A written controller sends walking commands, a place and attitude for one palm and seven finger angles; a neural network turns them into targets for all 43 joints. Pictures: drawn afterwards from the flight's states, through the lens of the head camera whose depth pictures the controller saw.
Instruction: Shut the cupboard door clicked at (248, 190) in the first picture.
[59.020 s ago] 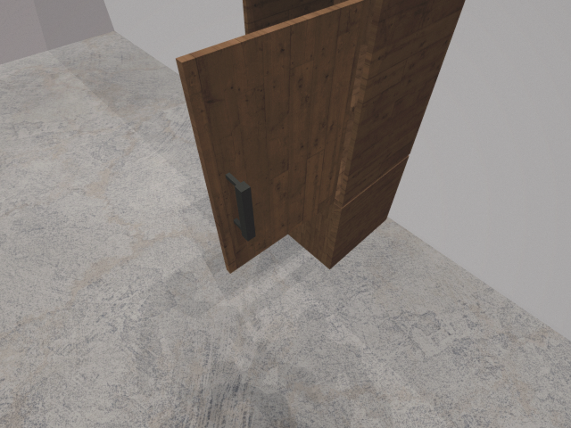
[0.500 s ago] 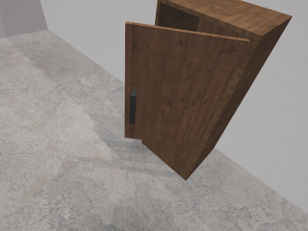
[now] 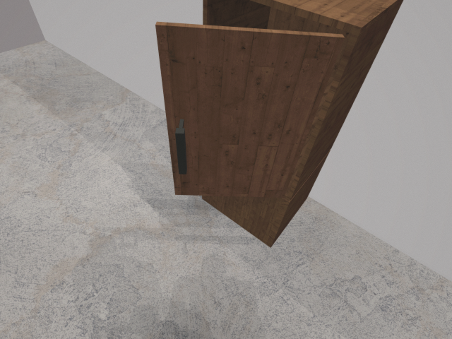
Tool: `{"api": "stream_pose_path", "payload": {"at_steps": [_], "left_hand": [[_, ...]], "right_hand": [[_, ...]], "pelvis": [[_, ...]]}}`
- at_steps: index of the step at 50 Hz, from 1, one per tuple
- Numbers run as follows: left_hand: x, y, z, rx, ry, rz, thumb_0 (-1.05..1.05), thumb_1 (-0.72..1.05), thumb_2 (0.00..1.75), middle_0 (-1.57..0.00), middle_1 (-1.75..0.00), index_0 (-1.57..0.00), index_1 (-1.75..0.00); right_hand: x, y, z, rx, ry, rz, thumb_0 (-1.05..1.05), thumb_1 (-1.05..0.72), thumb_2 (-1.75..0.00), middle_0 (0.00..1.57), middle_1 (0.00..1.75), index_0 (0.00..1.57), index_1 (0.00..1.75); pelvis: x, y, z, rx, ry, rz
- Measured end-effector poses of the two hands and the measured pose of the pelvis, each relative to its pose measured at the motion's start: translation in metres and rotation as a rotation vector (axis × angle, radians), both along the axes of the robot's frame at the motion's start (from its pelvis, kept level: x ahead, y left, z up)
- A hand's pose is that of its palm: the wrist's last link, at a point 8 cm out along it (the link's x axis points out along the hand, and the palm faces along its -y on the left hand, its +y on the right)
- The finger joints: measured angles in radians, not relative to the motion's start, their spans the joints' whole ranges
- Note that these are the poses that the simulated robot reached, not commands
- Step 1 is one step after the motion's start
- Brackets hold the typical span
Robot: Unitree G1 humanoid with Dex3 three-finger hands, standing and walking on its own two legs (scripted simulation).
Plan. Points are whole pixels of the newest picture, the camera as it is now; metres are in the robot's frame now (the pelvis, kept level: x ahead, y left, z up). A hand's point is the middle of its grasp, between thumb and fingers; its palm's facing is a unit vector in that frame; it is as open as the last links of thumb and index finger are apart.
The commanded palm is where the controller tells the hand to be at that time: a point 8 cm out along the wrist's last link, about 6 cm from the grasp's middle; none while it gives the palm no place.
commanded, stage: look again from close up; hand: left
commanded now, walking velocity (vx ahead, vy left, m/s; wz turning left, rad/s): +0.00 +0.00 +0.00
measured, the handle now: (182, 147) +0.62 +0.15 -0.08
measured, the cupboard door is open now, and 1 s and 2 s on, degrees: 39 39 39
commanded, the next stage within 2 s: shuffle to correct the standing spot in 0.52 s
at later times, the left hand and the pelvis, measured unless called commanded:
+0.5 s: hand out of the picture -0.04 +0.15 -0.18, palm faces +0.05 -0.99 -0.11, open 7.4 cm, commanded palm none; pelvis +0.00 +0.01 +0.00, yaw +0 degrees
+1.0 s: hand out of the picture -0.04 +0.14 -0.18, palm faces +0.10 -0.99 -0.13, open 7.4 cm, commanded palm none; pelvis +0.03 +0.00 +0.00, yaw +1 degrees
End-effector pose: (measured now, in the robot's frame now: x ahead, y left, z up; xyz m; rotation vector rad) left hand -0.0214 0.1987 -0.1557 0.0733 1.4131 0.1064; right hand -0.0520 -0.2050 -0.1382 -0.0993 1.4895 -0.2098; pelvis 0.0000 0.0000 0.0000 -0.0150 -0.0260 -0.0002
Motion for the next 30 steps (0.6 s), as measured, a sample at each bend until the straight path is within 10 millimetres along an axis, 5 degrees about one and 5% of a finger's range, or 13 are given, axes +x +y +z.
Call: {"api": "stream_pose_path", "payload": {"at_steps": [14,30], "left_hand": [[-0.028,-0.020,0.002,-0.042,0.068,0.032,0.01,0.91,0.90,-0.20,-0.29,-0.20,-0.30],[-0.017,0.008,0.005,0.011,0.028,0.017,0.01,0.91,0.90,-0.20,-0.29,-0.19,-0.30]], "right_hand": [[0.047,-0.009,0.003,-0.030,-0.086,0.056,0.02,-0.94,-0.90,0.20,0.30,0.20,0.30],[0.034,0.004,0.002,-0.006,-0.068,0.052,0.01,-0.92,-0.90,0.20,0.30,0.20,0.30]], "pelvis": [[0.004,0.002,0.003,0.003,-0.005,0.001],[-0.001,0.009,0.004,0.006,0.000,0.005]]}}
